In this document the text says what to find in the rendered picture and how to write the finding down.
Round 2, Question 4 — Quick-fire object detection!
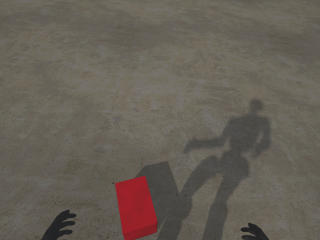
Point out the carton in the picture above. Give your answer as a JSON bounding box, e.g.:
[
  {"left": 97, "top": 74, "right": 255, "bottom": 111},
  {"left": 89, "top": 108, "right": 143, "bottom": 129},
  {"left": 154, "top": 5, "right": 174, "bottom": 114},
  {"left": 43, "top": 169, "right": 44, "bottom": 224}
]
[{"left": 115, "top": 176, "right": 158, "bottom": 240}]

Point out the right robot hand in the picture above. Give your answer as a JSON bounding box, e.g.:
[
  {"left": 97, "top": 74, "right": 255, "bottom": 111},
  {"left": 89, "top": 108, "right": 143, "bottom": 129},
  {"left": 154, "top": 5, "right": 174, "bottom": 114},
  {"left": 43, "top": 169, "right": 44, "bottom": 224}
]
[{"left": 240, "top": 223, "right": 269, "bottom": 240}]

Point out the left robot hand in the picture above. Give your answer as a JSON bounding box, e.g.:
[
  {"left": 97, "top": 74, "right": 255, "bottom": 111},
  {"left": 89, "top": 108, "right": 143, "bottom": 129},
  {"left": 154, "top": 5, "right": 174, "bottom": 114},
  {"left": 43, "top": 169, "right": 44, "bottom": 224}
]
[{"left": 41, "top": 209, "right": 77, "bottom": 240}]

